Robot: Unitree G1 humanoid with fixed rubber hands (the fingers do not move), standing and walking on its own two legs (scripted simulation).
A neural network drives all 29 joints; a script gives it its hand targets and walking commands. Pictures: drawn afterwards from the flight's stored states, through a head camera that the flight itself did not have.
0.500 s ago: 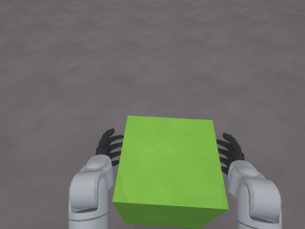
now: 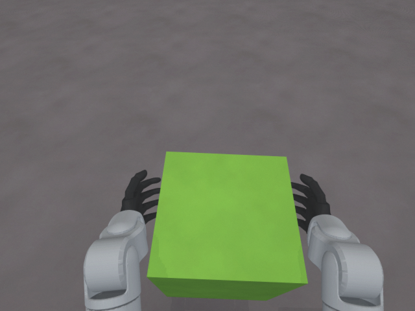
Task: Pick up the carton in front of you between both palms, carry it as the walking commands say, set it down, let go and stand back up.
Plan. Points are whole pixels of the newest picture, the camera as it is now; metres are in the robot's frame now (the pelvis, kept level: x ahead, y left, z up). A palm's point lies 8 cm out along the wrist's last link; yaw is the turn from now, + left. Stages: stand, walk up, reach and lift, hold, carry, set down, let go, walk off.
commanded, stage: carry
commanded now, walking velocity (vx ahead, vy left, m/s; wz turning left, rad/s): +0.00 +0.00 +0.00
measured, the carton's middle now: (221, 233) +0.26 +0.01 +0.01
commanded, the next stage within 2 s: none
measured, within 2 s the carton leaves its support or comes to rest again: neither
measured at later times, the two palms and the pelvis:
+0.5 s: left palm (159, 127) +0.47 +0.14 +0.09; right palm (291, 128) +0.47 -0.15 +0.08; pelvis +0.22 -0.02 +0.01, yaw +4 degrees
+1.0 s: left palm (138, 131) +0.51 +0.21 +0.04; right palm (256, 126) +0.52 -0.08 +0.04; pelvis +0.24 +0.04 +0.01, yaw +4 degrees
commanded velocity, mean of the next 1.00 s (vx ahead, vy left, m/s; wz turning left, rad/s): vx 0.00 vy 0.00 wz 0.00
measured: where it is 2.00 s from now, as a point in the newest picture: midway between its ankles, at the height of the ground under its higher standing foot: outside the picture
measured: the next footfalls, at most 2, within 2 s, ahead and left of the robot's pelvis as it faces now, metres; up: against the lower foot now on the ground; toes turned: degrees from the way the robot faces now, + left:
right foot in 0.28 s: +0.30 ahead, -0.08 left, +0.00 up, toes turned +22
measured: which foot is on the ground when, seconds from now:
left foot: down 0.00-1.00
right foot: up 0.00-0.26, down 0.28-1.00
